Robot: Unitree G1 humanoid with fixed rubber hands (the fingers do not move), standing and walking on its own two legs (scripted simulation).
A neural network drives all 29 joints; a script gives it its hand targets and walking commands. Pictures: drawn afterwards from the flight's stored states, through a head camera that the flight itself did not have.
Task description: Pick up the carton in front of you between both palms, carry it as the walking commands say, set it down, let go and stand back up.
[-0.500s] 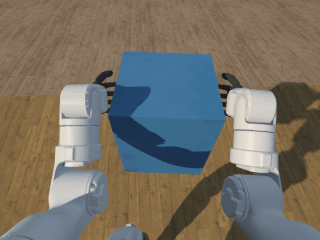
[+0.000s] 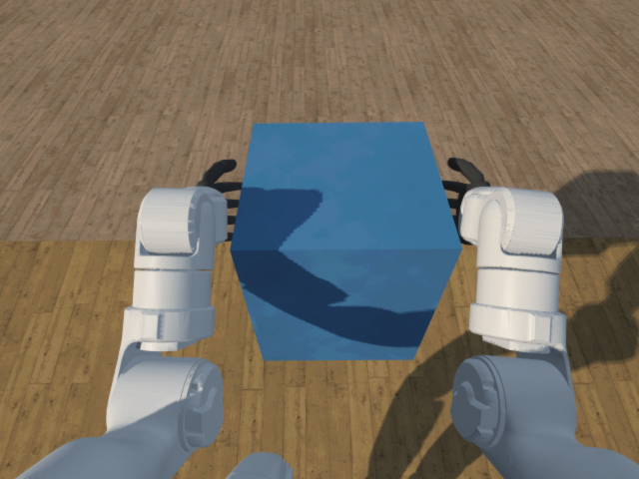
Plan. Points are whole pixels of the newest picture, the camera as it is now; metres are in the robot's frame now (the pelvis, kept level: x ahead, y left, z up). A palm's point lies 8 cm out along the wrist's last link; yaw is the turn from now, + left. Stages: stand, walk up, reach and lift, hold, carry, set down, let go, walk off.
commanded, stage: carry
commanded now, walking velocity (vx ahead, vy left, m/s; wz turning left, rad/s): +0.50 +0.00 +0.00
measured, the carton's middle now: (338, 248) +0.38 +0.02 +0.07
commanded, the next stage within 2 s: none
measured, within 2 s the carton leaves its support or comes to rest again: neither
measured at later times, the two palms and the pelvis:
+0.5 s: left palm (281, 28) +0.69 +0.14 +0.21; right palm (477, 54) +0.65 -0.16 +0.21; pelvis +0.30 +0.04 +0.05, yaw -1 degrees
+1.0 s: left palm out of the picture +0.99 +0.18 +0.27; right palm out of the picture +1.01 -0.11 +0.27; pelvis +0.62 +0.01 +0.09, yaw +0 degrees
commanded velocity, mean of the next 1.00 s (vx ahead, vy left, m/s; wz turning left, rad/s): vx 0.50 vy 0.00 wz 0.00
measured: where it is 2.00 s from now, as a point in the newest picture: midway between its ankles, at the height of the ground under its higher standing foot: (346, 185)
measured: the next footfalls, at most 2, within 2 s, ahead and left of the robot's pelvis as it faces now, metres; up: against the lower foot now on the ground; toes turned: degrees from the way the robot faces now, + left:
left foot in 0.24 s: +0.34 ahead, +0.13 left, +0.04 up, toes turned +6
right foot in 0.62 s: +0.57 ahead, -0.09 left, +0.07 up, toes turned -7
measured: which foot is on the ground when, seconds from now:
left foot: up 0.00-0.22, down 0.24-0.64, up 0.66-1.00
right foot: down 0.00-0.28, up 0.30-0.60, down 0.62-1.00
